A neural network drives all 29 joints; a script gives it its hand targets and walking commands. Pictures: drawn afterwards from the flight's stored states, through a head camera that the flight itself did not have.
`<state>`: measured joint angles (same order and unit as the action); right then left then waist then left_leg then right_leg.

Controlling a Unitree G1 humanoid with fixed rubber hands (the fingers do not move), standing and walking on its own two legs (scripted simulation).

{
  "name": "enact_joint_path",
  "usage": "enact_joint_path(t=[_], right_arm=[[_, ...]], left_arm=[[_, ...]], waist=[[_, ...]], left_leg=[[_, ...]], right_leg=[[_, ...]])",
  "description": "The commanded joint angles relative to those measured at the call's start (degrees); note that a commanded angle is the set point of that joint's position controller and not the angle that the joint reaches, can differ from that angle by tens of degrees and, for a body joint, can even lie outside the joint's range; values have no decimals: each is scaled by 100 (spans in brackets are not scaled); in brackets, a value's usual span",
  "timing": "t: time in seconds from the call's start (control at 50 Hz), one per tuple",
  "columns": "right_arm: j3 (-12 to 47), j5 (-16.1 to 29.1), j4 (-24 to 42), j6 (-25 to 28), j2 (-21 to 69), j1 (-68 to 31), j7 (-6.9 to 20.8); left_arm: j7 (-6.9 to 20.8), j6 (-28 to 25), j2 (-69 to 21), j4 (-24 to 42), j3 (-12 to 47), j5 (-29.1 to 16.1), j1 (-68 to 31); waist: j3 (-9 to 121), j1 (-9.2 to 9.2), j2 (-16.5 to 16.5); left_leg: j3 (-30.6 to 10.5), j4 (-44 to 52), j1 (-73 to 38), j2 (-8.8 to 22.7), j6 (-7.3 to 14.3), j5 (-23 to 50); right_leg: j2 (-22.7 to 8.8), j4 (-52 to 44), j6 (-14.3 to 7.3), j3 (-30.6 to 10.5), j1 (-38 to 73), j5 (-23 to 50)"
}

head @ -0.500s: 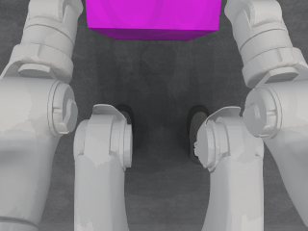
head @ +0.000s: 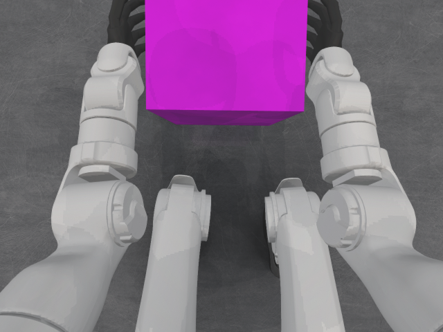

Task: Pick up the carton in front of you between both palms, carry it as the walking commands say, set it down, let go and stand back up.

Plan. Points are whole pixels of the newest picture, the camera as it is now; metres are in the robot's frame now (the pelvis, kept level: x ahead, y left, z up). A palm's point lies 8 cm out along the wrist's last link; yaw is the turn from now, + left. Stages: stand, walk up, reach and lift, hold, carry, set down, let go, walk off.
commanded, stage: reach and lift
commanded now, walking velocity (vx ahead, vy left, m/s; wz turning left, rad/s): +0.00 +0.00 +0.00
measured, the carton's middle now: (224, 62) +0.53 +0.03 -0.15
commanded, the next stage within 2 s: none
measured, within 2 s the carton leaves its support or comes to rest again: neither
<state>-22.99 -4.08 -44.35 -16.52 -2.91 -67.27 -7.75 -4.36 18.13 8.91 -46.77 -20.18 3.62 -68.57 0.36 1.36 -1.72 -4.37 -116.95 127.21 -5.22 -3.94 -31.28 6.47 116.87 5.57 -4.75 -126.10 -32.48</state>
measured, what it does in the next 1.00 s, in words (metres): rises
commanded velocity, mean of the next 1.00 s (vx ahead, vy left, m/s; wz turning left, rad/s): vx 0.00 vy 0.00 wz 0.00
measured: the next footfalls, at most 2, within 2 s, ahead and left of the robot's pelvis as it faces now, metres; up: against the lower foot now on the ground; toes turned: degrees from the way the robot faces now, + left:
none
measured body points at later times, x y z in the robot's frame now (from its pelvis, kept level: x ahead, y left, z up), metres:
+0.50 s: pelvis +0.01 +0.00 +0.12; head +0.25 +0.02 +0.50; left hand +0.49 +0.18 +0.06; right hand +0.50 -0.12 +0.06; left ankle +0.11 +0.13 -0.38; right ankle +0.11 -0.14 -0.38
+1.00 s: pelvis +0.06 -0.01 +0.26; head +0.19 +0.01 +0.70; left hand +0.44 +0.17 +0.22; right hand +0.45 -0.13 +0.22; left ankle +0.11 +0.13 -0.38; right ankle +0.11 -0.14 -0.38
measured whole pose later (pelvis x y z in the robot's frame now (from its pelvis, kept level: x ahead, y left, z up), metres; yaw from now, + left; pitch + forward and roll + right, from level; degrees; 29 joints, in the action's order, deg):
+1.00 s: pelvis +0.06 -0.01 +0.26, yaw +2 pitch +27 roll +0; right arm -21.7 -11.3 -34.4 -18.0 7.6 -31.4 -3.7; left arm -1.8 19.1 -4.6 -35.6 -21.0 11.5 -32.1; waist 12.5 0.6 -0.8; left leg -7.4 -64.5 66.7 -4.7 -2.4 -24.2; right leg 5.5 64.8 2.1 -7.4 -65.8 -25.4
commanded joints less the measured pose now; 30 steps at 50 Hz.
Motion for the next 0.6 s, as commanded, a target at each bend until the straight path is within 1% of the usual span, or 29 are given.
enact_joint_path(t=[0.0,0.04,0.08,0.16,0.26,0.38,0.48,0.58], right_arm=[[2140,70,-68,-124,5772,-3683,1485],[1876,-118,-213,-156,5780,-3694,1525],[1759,-213,-263,-170,5815,-3730,1562],[1778,-254,-203,-224,5982,-3729,1641],[2115,-125,60,-345,6327,-3497,1747],[2802,183,525,-420,6694,-2983,1805],[3169,326,697,-439,6868,-2400,1813],[3256,284,637,-384,6969,-1760,1799]], left_arm=[[1673,104,-6169,39,2058,-216,-3354],[1698,123,-6148,-84,1789,-5,-3419],[1707,126,-6165,-132,1631,134,-3458],[1730,161,-6291,-79,1576,246,-3446],[1787,266,-6630,250,1903,131,-3247],[1797,350,-7032,767,2589,-200,-2758],[1768,359,-7210,953,2946,-357,-2220],[1724,287,-7320,880,3009,-311,-1608]], waist=[[5535,-16,277],[5497,-18,277],[5605,12,266],[6020,56,232],[6725,79,252],[7215,61,265],[6929,30,250],[6348,17,221]], left_leg=[[1024,1664,-3237,-378,187,770],[1036,1864,-3273,-393,210,633],[1040,2047,-3419,-404,227,605],[1024,2387,-3868,-411,240,609],[1004,2721,-4592,-408,214,949],[974,3085,-5439,-422,145,1557],[907,3489,-5889,-446,116,1682],[794,3978,-6286,-462,137,1711]], right_leg=[[408,-1526,-431,1149,2707,649],[416,-1744,-446,1133,2783,556],[427,-1935,-456,1110,2930,539],[435,-2288,-451,1084,3294,534],[452,-2645,-408,1071,3848,779],[471,-3037,-345,1023,4618,1302],[459,-3458,-321,927,5154,1460],[446,-3964,-324,803,5583,1507]])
